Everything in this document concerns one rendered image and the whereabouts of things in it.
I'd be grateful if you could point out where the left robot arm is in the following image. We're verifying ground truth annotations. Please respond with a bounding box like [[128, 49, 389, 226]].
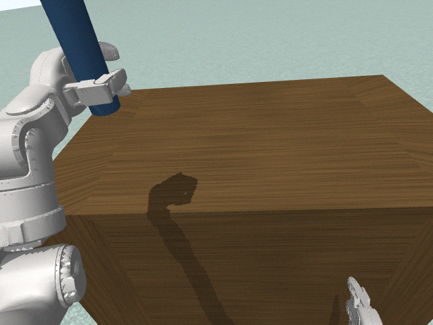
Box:
[[0, 84, 87, 325]]

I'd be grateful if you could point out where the left robot hand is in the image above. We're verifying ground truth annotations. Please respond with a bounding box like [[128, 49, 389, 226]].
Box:
[[29, 41, 132, 117]]

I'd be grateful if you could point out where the can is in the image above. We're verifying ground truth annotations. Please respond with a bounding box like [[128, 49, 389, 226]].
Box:
[[40, 0, 120, 116]]

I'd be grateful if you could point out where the right robot hand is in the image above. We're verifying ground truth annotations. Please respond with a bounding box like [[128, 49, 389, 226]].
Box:
[[346, 277, 383, 325]]

